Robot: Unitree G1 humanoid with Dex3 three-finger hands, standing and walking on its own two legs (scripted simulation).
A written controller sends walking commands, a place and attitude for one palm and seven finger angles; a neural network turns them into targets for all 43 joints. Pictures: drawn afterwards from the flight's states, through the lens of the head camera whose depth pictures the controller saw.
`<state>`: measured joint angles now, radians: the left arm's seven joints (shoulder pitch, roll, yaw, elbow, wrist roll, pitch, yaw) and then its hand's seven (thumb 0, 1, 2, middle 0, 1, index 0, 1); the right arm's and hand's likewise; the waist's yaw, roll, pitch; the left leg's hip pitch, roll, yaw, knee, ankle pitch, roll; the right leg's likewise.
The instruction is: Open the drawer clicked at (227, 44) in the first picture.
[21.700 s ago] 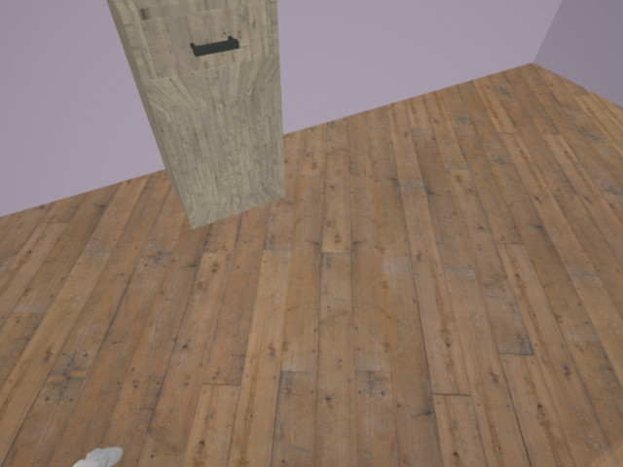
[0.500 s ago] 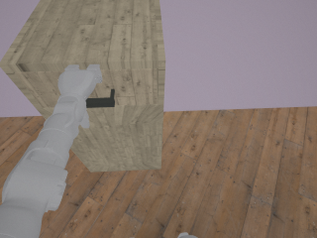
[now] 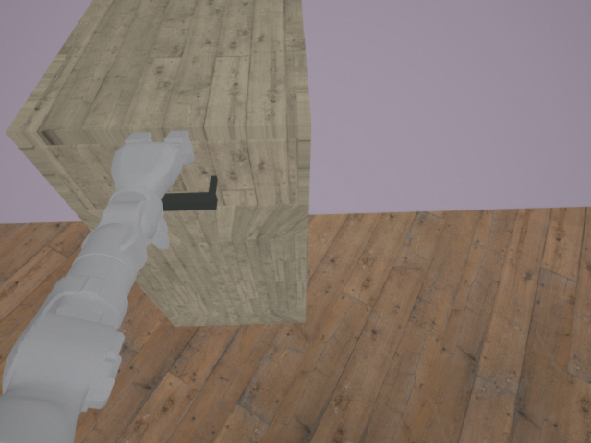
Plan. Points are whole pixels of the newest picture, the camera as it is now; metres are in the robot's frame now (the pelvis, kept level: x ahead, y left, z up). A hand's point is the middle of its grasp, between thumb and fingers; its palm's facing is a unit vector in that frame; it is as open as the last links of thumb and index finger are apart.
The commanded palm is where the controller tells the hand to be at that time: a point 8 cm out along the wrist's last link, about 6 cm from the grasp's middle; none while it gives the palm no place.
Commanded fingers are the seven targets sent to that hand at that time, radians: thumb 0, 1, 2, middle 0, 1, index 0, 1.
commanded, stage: move the hooked fingers above the handle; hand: left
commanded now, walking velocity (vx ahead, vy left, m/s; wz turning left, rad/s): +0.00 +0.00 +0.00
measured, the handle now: (176, 192) +0.51 +0.19 +0.00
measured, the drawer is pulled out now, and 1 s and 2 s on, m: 0.00 0.00 0.00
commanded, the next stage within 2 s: lower the fingers behind the handle in 0.14 s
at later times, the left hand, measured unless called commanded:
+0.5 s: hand (162, 190) +0.47 +0.19 +0.06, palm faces +0.00 -0.01 -1.00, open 13.6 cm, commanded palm +0.45 +0.20 +0.10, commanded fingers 0.00 -0.50 0.30 -0.30 -1.20 -0.30 -1.20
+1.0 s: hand (164, 193) +0.47 +0.19 +0.05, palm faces +0.03 +0.02 -1.00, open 13.7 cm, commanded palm +0.45 +0.20 +0.06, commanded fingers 0.00 -0.50 0.30 -0.30 -1.20 -0.30 -1.20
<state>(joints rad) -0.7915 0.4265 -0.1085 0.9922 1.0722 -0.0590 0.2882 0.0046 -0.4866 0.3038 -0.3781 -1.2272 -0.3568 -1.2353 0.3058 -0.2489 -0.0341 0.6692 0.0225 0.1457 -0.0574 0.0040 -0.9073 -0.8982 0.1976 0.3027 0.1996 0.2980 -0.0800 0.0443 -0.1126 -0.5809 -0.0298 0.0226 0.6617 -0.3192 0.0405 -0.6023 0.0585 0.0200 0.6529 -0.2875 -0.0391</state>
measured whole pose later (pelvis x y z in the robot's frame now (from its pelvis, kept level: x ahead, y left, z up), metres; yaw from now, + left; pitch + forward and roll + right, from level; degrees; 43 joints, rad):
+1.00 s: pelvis -0.02 +0.00 -0.01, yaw +1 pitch +16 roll +0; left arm -0.89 0.41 -0.16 1.06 1.08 0.01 0.33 0.00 -0.49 0.30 -0.33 -1.24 -0.29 -1.32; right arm 0.33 -0.25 -0.02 0.66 0.03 0.14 -0.05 0.00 -0.91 -0.90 0.20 0.30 0.20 0.30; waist -0.09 0.03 -0.14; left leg -0.71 -0.03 0.01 0.77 -0.34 0.04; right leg -0.72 0.06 0.00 0.75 -0.31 -0.04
